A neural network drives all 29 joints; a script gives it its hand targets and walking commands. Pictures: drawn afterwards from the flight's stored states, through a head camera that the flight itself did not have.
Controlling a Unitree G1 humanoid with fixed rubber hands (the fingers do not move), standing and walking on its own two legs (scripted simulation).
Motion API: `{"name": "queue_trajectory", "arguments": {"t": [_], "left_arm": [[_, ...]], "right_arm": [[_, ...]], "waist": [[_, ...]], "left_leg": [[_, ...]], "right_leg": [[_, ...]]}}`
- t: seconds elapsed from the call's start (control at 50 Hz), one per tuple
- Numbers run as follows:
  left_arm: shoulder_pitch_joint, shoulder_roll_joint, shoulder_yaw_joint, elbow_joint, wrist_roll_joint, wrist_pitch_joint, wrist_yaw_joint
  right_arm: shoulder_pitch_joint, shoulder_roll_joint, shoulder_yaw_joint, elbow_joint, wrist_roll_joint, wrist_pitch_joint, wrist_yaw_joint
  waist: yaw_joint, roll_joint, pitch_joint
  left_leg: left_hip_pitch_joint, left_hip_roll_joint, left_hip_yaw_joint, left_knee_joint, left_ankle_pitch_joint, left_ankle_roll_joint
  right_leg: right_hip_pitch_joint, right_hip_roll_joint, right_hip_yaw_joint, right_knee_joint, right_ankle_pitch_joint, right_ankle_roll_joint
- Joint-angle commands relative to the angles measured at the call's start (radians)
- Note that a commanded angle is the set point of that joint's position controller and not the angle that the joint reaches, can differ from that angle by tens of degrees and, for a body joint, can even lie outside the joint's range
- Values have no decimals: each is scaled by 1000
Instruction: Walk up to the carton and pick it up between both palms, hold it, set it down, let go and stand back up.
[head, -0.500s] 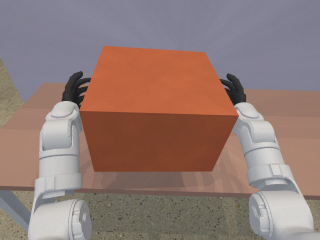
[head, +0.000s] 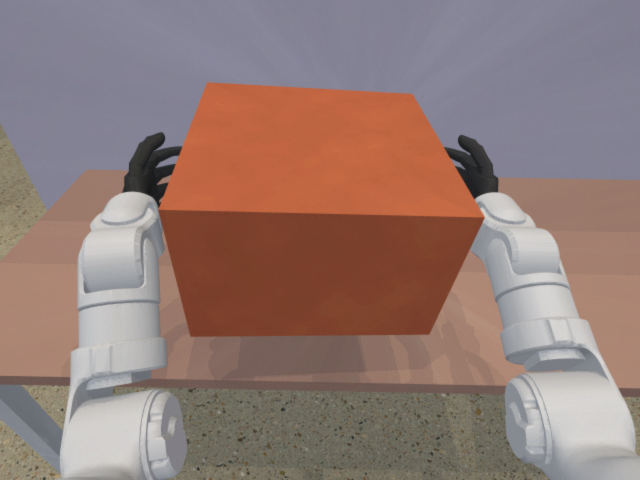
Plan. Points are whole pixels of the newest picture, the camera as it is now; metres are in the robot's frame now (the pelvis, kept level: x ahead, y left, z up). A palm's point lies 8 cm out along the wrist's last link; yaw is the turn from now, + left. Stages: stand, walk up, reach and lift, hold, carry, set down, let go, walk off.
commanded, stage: reach and lift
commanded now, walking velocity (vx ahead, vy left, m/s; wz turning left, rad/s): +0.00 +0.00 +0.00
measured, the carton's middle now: (313, 202) +0.43 -0.01 +0.18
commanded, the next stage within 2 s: hold in 0.72 s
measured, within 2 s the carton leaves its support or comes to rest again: neither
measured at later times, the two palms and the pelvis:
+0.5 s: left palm (130, 201) +0.36 +0.19 +0.24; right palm (472, 189) +0.37 -0.19 +0.23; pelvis +0.00 +0.00 +0.00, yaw +0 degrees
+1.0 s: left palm (121, 191) +0.35 +0.19 +0.25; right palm (478, 179) +0.36 -0.19 +0.25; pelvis -0.01 +0.00 +0.00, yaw +1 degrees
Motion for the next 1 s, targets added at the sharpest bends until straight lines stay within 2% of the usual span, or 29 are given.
{"name": "queue_trajectory", "arguments": {"t": [0.0, 0.02, 0.04, 0.08, 0.16, 0.18, 0.22, 0.24, 0.26, 0.34, 0.42, 0.44, 0.46, 0.48, 0.52, 0.58, 0.6, 0.64, 0.66, 0.68, 0.72, 0.8, 0.84, 0.86, 0.88, 0.9, 0.94, 0.96, 0.98], "left_arm": [[-689, -428, -330, -126, -115, -65, -161], [-691, -429, -334, -144, -114, -67, -169], [-692, -432, -332, -166, -122, -68, -172], [-687, -417, -324, -145, -117, -65, -180], [-736, -444, -397, -264, -163, -70, -184], [-714, -447, -408, -254, -168, -63, -179], [-700, -455, -443, -351, -179, -61, -165], [-699, -445, -431, -343, -168, -55, -158], [-698, -442, -433, -350, -171, -50, -153], [-686, -424, -366, -234, -139, -23, -157], [-712, -448, -392, -286, -159, -15, -139], [-741, -457, -412, -347, -173, -21, -130], [-744, -452, -432, -341, -184, -18, -126], [-725, -450, -427, -340, -189, -13, -126], [-713, -424, -402, -271, -186, -7, -143], [-742, -410, -355, -201, -148, 1, -161], [-743, -420, -375, -205, -153, 4, -165], [-748, -425, -367, -201, -154, 7, -162], [-755, -436, -373, -196, -159, 7, -164], [-761, -445, -393, -225, -166, 5, -166], [-777, -436, -392, -244, -178, 4, -173], [-789, -431, -398, -240, -175, 0, -175], [-812, -447, -389, -211, -166, 1, -173], [-804, -454, -374, -193, -158, 3, -170], [-812, -445, -366, -148, -155, 4, -172], [-821, -439, -343, -148, -154, -3, -172], [-843, -459, -387, -217, -189, -18, -156], [-835, -457, -380, -241, -196, -24, -148], [-826, -455, -399, -243, -209, -27, -145]], "right_arm": [[-797, 527, 319, -284, 129, -41, 139], [-780, 527, 314, -272, 132, -37, 135], [-812, 534, 334, -316, 142, -43, 132], [-800, 528, 325, -304, 138, -35, 123], [-784, 520, 324, -365, 161, -29, 116], [-796, 509, 327, -396, 168, -29, 117], [-762, 497, 344, -440, 190, -24, 119], [-769, 483, 347, -441, 199, -20, 121], [-771, 486, 345, -445, 197, -17, 124], [-794, 456, 304, -338, 161, 2, 144], [-852, 485, 345, -388, 206, -7, 154], [-883, 499, 370, -441, 223, -14, 152], [-857, 500, 364, -428, 226, -5, 144], [-872, 504, 382, -462, 234, -2, 137], [-863, 510, 367, -439, 220, 18, 120], [-838, 500, 322, -296, 187, 38, 129], [-837, 491, 313, -283, 191, 38, 132], [-876, 482, 325, -291, 213, 37, 136], [-877, 485, 314, -293, 201, 38, 132], [-862, 493, 317, -309, 210, 35, 128], [-865, 502, 329, -338, 221, 45, 116], [-841, 485, 307, -307, 215, 54, 119], [-882, 476, 288, -285, 204, 45, 136], [-893, 487, 292, -292, 199, 37, 142], [-921, 482, 276, -276, 186, 34, 142], [-938, 503, 293, -274, 184, 31, 144], [-967, 534, 330, -342, 213, 17, 146], [-972, 556, 354, -374, 232, 16, 144], [-962, 558, 364, -396, 240, 19, 135]], "waist": [[0, -27, -353], [-11, -15, -342], [5, -23, -380], [-12, -35, -354], [-52, 32, -424], [-54, 40, -414], [-61, 59, -461], [-43, 73, -449], [-46, 60, -439], [-8, 23, -298], [21, 43, -433], [29, 41, -493], [-1, 40, -472], [11, 13, -492], [2, -29, -429], [11, 1, -327], [0, 27, -326], [18, 41, -371], [1, 22, -371], [-14, 44, -399], [-23, 21, -414], [-35, 53, -378], [-17, 71, -347], [-4, 66, -355], [-9, 56, -343], [16, 21, -366], [26, 27, -468], [40, 2, -494], [22, -15, -505]], "left_leg": [[-16, -56, 5, -48, 120, -11], [-12, -54, 4, -49, 134, -15], [-7, -55, 3, -36, 176, -15], [14, -56, 5, -34, 167, -18], [54, -53, -7, -11, 249, -50], [68, -53, -10, 3, 291, -55], [111, -51, -18, 28, 383, -74], [105, -52, -17, 26, 371, -75], [95, -51, -16, 23, 355, -70], [34, -33, -10, -31, 220, -48], [70, -39, -10, 3, 296, -50], [84, -41, -12, 20, 345, -51], [95, -42, -13, 25, 352, -55], [99, -46, -14, 29, 355, -46], [39, -50, -10, 4, 255, -24], [-23, -39, -2, -52, 129, -19], [-16, -36, -6, -48, 135, -29], [10, -36, -9, -33, 173, -34], [18, -33, -14, -32, 180, -35], [32, -36, -16, -18, 223, -43], [36, -46, -14, -10, 251, -42], [27, -43, -18, -24, 221, -51], [-17, -35, -17, -49, 142, -48], [-30, -36, -15, -49, 139, -41], [-42, -37, -12, -53, 105, -34], [-44, -38, -6, -55, 98, -20], [-2, -36, -15, -25, 199, -26], [10, -40, -16, -6, 254, -20], [31, -45, -17, 5, 272, -20]], "right_leg": [[269, 21, 39, 13, 197, 34], [271, 22, 36, 16, 208, 32], [290, 24, 33, 23, 248, 36], [275, 24, 32, 11, 235, 41], [284, 33, 22, 30, 282, 31], [273, 38, 18, 29, 314, 27], [282, 53, 9, 41, 349, 25], [264, 51, 11, 37, 319, 20], [257, 50, 9, 37, 300, 22], [192, 49, 11, 3, 119, 0], [218, 50, 23, 21, 187, 2], [235, 57, 20, 34, 237, 6], [233, 57, 21, 31, 264, 9], [241, 54, 24, 31, 292, 18], [246, 42, 36, 21, 267, 29], [211, 32, 43, 6, 119, 12], [207, 32, 42, 6, 112, 5], [208, 35, 45, 6, 116, 2], [209, 40, 41, 3, 121, 5], [226, 39, 40, 12, 171, 5], [256, 38, 43, 17, 238, 16], [231, 39, 34, 10, 174, 9], [202, 40, 32, 7, 67, -7], [216, 36, 37, 7, 71, -8], [203, 31, 38, 0, 50, -6], [206, 30, 41, 1, 42, 1], [231, 46, 37, 21, 116, 3], [253, 51, 40, 28, 178, 8], [253, 51, 42, 29, 224, 15]]}}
